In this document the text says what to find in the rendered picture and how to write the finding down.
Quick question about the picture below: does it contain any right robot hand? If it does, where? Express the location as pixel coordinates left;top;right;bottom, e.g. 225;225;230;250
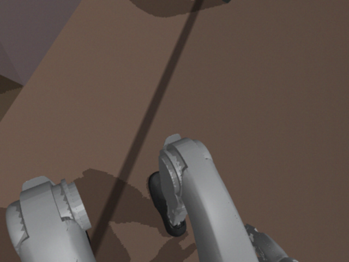
245;224;288;262

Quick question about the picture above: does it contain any right robot foot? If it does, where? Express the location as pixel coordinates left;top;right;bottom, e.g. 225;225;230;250
148;171;186;237

